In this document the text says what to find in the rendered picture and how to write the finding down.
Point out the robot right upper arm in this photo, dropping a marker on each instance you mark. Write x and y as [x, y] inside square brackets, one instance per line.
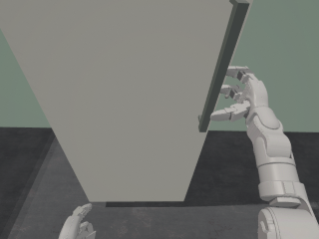
[286, 223]

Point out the handle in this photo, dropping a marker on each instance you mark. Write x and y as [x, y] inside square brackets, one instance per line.
[235, 22]

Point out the fridge door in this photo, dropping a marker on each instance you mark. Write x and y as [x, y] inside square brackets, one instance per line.
[122, 83]

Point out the left robot hand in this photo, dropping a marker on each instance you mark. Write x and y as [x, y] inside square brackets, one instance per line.
[74, 229]

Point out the robot right forearm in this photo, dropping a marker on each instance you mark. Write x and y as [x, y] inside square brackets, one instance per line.
[279, 181]

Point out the right robot hand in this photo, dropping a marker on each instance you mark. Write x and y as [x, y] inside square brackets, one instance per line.
[253, 96]

